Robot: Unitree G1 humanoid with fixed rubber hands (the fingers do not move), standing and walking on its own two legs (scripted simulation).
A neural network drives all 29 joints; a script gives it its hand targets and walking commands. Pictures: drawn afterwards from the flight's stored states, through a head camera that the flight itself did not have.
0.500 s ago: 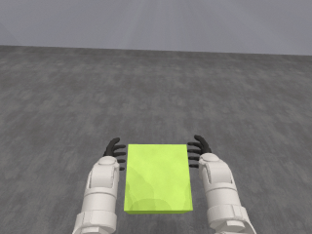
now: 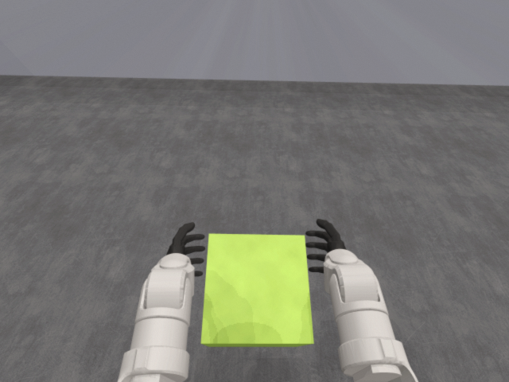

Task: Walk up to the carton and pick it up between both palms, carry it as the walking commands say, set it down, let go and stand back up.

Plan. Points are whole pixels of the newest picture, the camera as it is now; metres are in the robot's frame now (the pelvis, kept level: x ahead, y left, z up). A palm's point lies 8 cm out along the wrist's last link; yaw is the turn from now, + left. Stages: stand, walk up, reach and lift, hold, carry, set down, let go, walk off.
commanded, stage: carry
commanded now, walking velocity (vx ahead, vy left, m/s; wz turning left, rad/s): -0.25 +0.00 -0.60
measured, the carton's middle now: (254, 293) +0.31 +0.01 -0.04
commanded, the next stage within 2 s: none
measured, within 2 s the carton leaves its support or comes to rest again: neither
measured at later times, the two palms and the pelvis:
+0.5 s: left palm (248, 291) +0.24 +0.02 +0.08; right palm (431, 343) +0.16 -0.22 +0.07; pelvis -0.10 +0.00 -0.01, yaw -14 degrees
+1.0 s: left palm out of the picture +0.09 -0.01 +0.07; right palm out of the picture -0.03 -0.22 +0.06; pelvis -0.24 +0.04 -0.02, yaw -32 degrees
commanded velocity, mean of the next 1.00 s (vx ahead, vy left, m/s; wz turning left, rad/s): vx -0.25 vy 0.00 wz -0.60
